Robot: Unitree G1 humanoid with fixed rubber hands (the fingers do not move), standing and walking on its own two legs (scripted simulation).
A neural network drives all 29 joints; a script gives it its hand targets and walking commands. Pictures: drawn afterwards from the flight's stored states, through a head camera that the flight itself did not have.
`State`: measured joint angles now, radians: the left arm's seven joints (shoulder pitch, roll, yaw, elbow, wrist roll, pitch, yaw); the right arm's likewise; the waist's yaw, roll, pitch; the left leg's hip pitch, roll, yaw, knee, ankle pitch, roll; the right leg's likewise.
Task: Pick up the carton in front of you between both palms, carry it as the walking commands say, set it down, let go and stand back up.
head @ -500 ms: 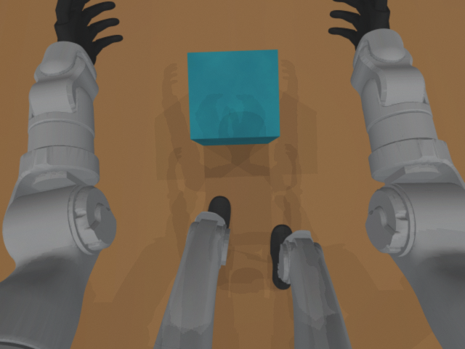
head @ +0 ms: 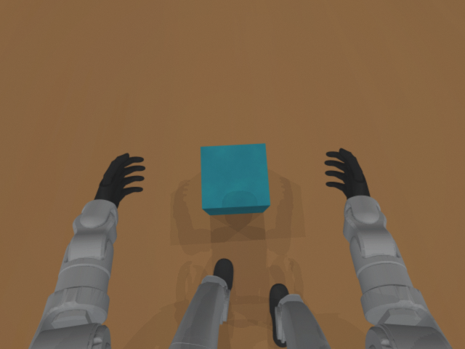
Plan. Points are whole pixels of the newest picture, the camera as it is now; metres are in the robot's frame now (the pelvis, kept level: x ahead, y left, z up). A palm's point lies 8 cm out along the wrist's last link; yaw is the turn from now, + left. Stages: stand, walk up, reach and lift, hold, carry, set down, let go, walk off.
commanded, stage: let go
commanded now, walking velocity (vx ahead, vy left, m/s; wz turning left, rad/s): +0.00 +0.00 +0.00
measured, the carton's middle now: (234, 182) +0.48 +0.07 -0.60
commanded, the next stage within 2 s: stand in 0.94 s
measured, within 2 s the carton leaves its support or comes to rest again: neither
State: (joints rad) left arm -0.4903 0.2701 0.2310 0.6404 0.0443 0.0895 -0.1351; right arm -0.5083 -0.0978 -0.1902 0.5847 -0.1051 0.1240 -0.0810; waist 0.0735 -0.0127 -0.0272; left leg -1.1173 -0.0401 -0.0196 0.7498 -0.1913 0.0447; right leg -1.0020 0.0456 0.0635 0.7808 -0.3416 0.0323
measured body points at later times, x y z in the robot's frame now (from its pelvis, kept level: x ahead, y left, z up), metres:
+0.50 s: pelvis +0.04 -0.03 +0.05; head +0.08 -0.03 +0.50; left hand +0.20 +0.21 -0.03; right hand +0.23 -0.26 -0.03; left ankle +0.06 +0.08 -0.69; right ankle -0.01 -0.14 -0.69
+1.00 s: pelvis +0.05 -0.03 +0.05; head +0.06 -0.03 +0.50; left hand +0.21 +0.23 -0.03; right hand +0.23 -0.27 -0.04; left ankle +0.06 +0.08 -0.69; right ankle -0.01 -0.14 -0.69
